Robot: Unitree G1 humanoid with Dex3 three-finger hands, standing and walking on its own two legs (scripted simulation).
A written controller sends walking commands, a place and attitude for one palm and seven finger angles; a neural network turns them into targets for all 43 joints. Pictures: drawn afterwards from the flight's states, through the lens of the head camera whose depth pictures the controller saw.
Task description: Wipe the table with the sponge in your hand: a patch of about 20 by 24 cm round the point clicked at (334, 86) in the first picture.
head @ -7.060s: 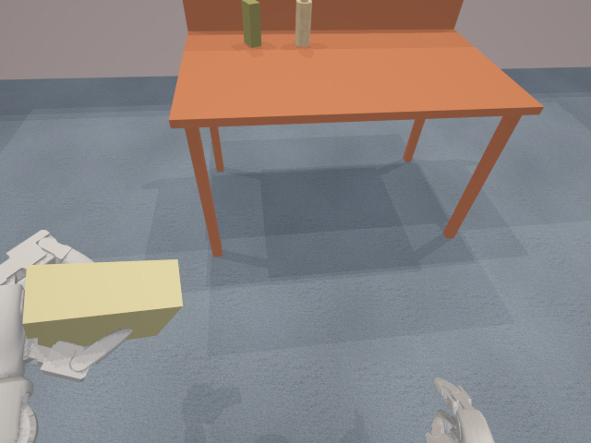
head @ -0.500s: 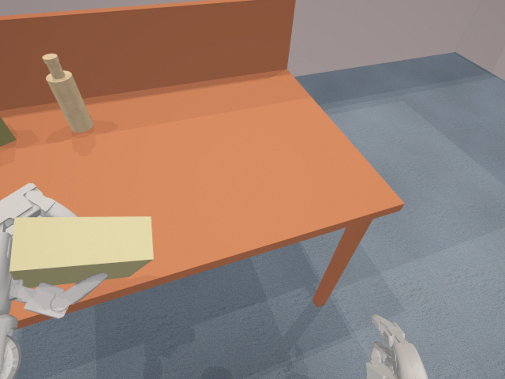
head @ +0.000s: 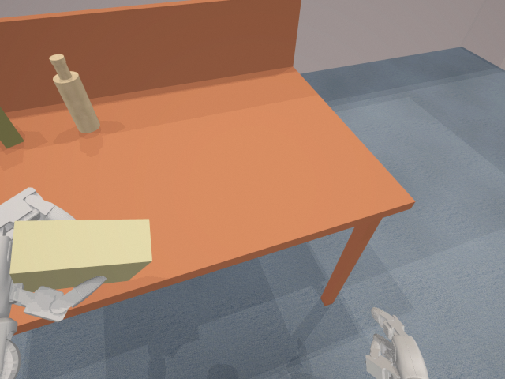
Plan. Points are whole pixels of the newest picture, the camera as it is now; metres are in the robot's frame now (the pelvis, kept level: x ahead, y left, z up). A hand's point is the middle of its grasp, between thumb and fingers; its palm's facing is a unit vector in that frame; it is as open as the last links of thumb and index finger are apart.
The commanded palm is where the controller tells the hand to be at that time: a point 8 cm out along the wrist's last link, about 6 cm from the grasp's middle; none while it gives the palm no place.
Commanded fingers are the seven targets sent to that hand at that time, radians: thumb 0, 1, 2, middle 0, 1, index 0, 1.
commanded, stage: shuffle to correct the standing spot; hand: left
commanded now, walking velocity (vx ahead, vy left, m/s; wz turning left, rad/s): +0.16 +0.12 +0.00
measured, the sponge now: (102, 255) +0.23 +0.21 +0.14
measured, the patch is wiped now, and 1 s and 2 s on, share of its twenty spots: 0.00 0.00 0.00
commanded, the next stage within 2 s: come to a stop and stand still in 1.06 s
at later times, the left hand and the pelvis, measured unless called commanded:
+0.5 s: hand (45, 247) +0.22 +0.26 +0.17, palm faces +0.32 -0.83 -0.46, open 9.5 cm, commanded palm +0.17 +0.30 +0.19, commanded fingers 0.00 0.10 1.30 -1.20 -1.60 -1.20 -1.60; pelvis +0.00 +0.02 +0.00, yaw -1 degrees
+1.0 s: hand (11, 215) +0.26 +0.33 +0.16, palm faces +0.35 -0.83 -0.42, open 9.5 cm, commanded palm +0.21 +0.36 +0.19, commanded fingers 0.00 0.10 1.30 -1.20 -1.60 -1.20 -1.60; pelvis +0.04 +0.09 +0.00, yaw -2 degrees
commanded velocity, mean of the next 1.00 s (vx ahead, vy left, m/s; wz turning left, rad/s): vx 0.18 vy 0.08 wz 0.00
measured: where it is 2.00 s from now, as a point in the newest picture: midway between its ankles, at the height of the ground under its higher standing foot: outside the picture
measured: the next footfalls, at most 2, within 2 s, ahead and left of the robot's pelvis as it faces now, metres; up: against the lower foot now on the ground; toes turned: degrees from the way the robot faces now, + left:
right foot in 0.42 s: +0.08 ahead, -0.03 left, +0.00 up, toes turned +5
left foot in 0.68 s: +0.08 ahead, +0.18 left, +0.00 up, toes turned +4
